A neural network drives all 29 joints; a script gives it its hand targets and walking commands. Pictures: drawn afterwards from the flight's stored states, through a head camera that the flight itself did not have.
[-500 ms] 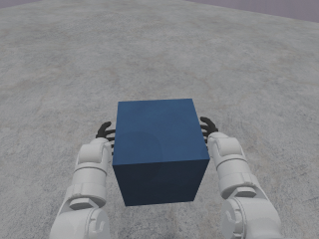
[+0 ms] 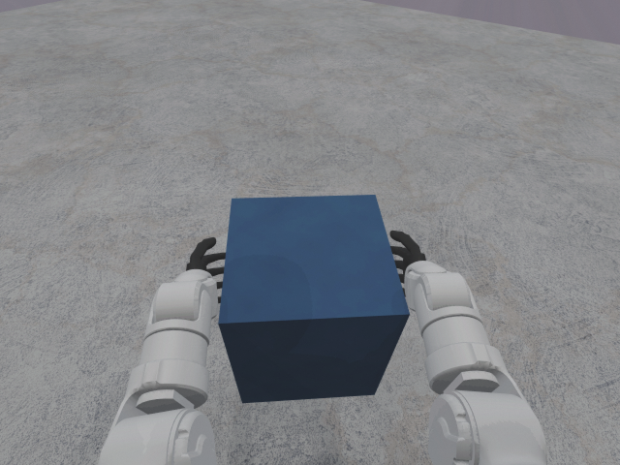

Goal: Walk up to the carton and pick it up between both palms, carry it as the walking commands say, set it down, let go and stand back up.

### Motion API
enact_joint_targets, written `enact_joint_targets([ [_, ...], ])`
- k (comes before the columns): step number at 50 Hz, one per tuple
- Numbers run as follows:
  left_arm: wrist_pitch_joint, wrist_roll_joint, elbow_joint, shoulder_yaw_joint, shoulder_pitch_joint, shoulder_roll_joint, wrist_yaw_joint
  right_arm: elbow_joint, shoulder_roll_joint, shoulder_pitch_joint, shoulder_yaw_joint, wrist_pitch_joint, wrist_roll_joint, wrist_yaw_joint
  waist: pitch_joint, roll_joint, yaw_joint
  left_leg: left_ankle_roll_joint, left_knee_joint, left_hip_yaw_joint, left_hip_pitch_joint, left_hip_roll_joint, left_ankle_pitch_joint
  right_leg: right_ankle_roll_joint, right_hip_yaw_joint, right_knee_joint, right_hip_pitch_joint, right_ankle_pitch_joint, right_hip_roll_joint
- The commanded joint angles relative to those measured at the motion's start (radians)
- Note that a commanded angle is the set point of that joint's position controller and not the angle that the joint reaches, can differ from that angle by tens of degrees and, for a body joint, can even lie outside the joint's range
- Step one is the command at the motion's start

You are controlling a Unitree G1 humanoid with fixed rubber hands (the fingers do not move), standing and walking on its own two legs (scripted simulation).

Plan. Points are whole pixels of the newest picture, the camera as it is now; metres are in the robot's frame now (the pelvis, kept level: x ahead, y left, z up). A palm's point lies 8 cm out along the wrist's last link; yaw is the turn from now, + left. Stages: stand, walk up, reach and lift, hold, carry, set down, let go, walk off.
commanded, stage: reach and lift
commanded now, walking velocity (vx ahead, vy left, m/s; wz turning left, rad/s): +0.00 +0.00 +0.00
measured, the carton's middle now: (306, 302) +0.36 +0.00 +0.01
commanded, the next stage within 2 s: hold in 0.46 s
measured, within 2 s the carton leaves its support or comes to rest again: neither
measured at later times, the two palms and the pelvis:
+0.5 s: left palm (198, 292) +0.33 +0.15 +0.07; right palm (417, 284) +0.34 -0.15 +0.07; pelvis +0.00 +0.00 +0.00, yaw +0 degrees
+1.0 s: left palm (199, 293) +0.33 +0.15 +0.07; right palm (419, 287) +0.34 -0.15 +0.07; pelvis +0.00 +0.00 +0.00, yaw +0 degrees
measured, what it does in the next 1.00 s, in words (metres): stands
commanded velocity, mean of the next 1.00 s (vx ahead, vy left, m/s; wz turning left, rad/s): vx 0.00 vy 0.00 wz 0.00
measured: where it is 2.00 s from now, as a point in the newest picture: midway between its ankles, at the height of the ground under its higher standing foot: outside the picture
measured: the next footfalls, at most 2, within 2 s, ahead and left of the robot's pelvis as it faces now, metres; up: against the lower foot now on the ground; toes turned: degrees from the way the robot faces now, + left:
none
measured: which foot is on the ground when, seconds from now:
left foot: down 0.00-1.00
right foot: down 0.00-1.00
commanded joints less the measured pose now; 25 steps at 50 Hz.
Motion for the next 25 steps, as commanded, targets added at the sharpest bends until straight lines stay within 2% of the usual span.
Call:
enact_joint_targets([
  [1, -0.071, -0.278, -0.187, -0.594, -0.829, -1.108, -0.405, -0.213, 1.278, -0.654, 0.399, -0.031, 0.295, 0.296, -0.688, -0.003, -0.010, 0.032, -0.239, 0.005, 0.150, -0.097, -0.014, -0.022, -0.012, -0.289, 0.146, 0.021, 0.038],
  [2, -0.078, -0.294, -0.253, -0.616, -0.863, -1.108, -0.405, -0.251, 1.304, -0.648, 0.432, -0.031, 0.317, 0.298, -0.741, 0.012, 0.005, 0.037, -0.234, -0.002, 0.111, -0.097, -0.003, -0.020, -0.017, -0.266, 0.185, 0.049, 0.049],
  [3, -0.063, -0.274, -0.183, -0.592, -0.786, -1.101, -0.406, -0.219, 1.284, -0.615, 0.419, -0.021, 0.304, 0.296, -0.686, 0.012, 0.001, 0.034, -0.239, 0.008, 0.119, -0.101, -0.002, -0.019, -0.011, -0.285, 0.172, 0.035, 0.037],
  [4, -0.060, -0.266, -0.167, -0.599, -0.779, -1.103, -0.406, -0.257, 1.287, -0.653, 0.429, -0.028, 0.309, 0.293, -0.688, 0.015, 0.010, 0.034, -0.232, 0.014, 0.112, -0.107, 0.006, -0.022, 0.000, -0.295, 0.161, 0.022, 0.036],
  [5, -0.062, -0.262, -0.186, -0.586, -0.736, -1.080, -0.409, -0.243, 1.312, -0.608, 0.451, -0.015, 0.315, 0.295, -0.676, -0.038, 0.023, 0.041, -0.223, 0.019, 0.108, -0.106, 0.003, -0.007, -0.001, -0.301, 0.183, 0.003, 0.037],
  [6, -0.066, -0.280, -0.214, -0.603, -0.778, -1.081, -0.408, -0.261, 1.313, -0.625, 0.466, -0.016, 0.325, 0.294, -0.688, -0.032, 0.019, 0.044, -0.225, -0.001, 0.110, -0.099, 0.003, -0.015, 0.003, -0.289, 0.172, 0.017, 0.038],
  [7, -0.059, -0.296, -0.236, -0.643, -0.811, -1.096, -0.406, -0.256, 1.300, -0.605, 0.449, -0.018, 0.309, 0.294, -0.709, 0.004, -0.009, 0.034, -0.229, 0.001, 0.158, -0.095, -0.001, -0.024, -0.010, -0.289, 0.148, 0.019, 0.042],
  [9, -0.052, -0.280, -0.188, -0.631, -0.762, -1.111, -0.411, -0.291, 1.267, -0.642, 0.439, -0.024, 0.303, 0.292, -0.667, 0.015, -0.010, 0.036, -0.244, -0.001, 0.131, -0.099, -0.051, -0.024, -0.017, -0.289, 0.147, -0.018, 0.045],
  [10, -0.050, -0.275, -0.204, -0.629, -0.788, -1.077, -0.407, -0.233, 1.290, -0.593, 0.440, -0.013, 0.302, 0.299, -0.651, 0.010, -0.003, 0.038, -0.241, 0.004, 0.124, -0.103, -0.059, -0.025, -0.014, -0.299, 0.133, -0.043, 0.044],
  [11, -0.045, -0.255, -0.126, -0.587, -0.721, -1.092, -0.410, -0.263, 1.251, -0.660, 0.420, -0.017, 0.298, 0.298, -0.609, 0.021, 0.006, 0.045, -0.256, -0.009, 0.098, -0.086, -0.103, -0.024, -0.019, -0.289, 0.136, -0.067, 0.048],
  [12, -0.050, -0.258, -0.138, -0.599, -0.759, -1.087, -0.411, -0.248, 1.252, -0.618, 0.415, -0.017, 0.281, 0.299, -0.587, 0.008, -0.010, 0.044, -0.263, -0.008, 0.083, -0.090, -0.122, -0.023, -0.026, -0.292, 0.136, -0.080, 0.055],
  [13, -0.053, -0.265, -0.164, -0.607, -0.774, -1.100, -0.411, -0.247, 1.277, -0.633, 0.422, -0.017, 0.297, 0.296, -0.624, 0.013, 0.002, 0.042, -0.253, 0.001, 0.093, -0.093, -0.102, -0.018, -0.015, -0.302, 0.166, -0.078, 0.042],
  [14, -0.061, -0.285, -0.193, -0.617, -0.787, -1.095, -0.411, -0.270, 1.298, -0.614, 0.448, -0.018, 0.303, 0.301, -0.663, -0.045, -0.003, 0.046, -0.238, 0.001, 0.122, -0.094, -0.072, -0.012, -0.014, -0.302, 0.153, -0.083, 0.046],
  [15, -0.059, -0.283, -0.197, -0.636, -0.825, -1.112, -0.416, -0.239, 1.292, -0.595, 0.436, -0.012, 0.299, 0.298, -0.631, 0.001, -0.011, 0.039, -0.241, 0.004, 0.116, -0.100, -0.093, -0.015, -0.015, -0.315, 0.119, -0.117, 0.049],
  [16, -0.057, -0.288, -0.208, -0.627, -0.791, -1.107, -0.411, -0.229, 1.281, -0.595, 0.425, -0.013, 0.303, 0.297, -0.637, 0.019, -0.026, 0.033, -0.234, 0.008, 0.127, -0.098, -0.072, -0.022, -0.012, -0.314, 0.136, -0.085, 0.033],
  [18, -0.046, -0.268, -0.156, -0.622, -0.736, -1.099, -0.414, -0.227, 1.272, -0.568, 0.416, -0.007, 0.287, 0.299, -0.585, 0.001, -0.016, 0.038, -0.263, 0.010, 0.097, -0.088, -0.106, -0.019, -0.035, -0.310, 0.147, -0.082, 0.052],
  [19, -0.044, -0.249, -0.149, -0.593, -0.742, -1.095, -0.417, -0.216, 1.258, -0.580, 0.389, -0.007, 0.276, 0.299, -0.576, 0.004, -0.023, 0.039, -0.263, -0.004, 0.104, -0.086, -0.113, -0.019, -0.022, -0.309, 0.127, -0.096, 0.048],
  [20, -0.048, -0.252, -0.147, -0.597, -0.723, -1.098, -0.417, -0.262, 1.260, -0.632, 0.415, -0.016, 0.293, 0.298, -0.607, 0.002, -0.001, 0.039, -0.251, 0.010, 0.121, -0.098, -0.074, -0.019, -0.020, -0.315, 0.131, -0.065, 0.043],
  [21, -0.044, -0.259, -0.131, -0.594, -0.732, -1.088, -0.417, -0.213, 1.279, -0.570, 0.419, -0.001, 0.277, 0.299, -0.580, -0.042, -0.009, 0.044, -0.246, 0.012, 0.113, -0.102, -0.104, -0.017, -0.019, -0.328, 0.118, -0.136, 0.048],
  [22, -0.058, -0.262, -0.162, -0.594, -0.748, -1.087, -0.417, -0.251, 1.279, -0.615, 0.432, -0.014, 0.313, 0.300, -0.621, 0.004, 0.006, 0.043, -0.242, 0.010, 0.110, -0.098, -0.090, -0.013, -0.008, -0.324, 0.152, -0.118, 0.037],
  [23, -0.056, -0.281, -0.166, -0.635, -0.759, -1.109, -0.421, -0.306, 1.282, -0.638, 0.455, -0.019, 0.316, 0.296, -0.650, -0.005, 0.007, 0.047, -0.239, 0.003, 0.107, -0.093, -0.075, -0.019, -0.010, -0.310, 0.164, -0.086, 0.042],
  [24, -0.050, -0.281, -0.170, -0.645, -0.744, -1.129, -0.419, -0.327, 1.264, -0.660, 0.464, -0.022, 0.320, 0.297, -0.656, 0.002, -0.007, 0.044, -0.246, 0.002, 0.101, -0.097, -0.066, -0.017, -0.023, -0.294, 0.177, -0.045, 0.047],
  [25, -0.044, -0.277, -0.172, -0.643, -0.709, -1.123, -0.417, -0.296, 1.264, -0.604, 0.457, -0.008, 0.309, 0.300, -0.636, 0.014, -0.011, 0.043, -0.254, 0.001, 0.126, -0.095, -0.054, -0.024, -0.027, -0.297, 0.145, -0.021, 0.050],
])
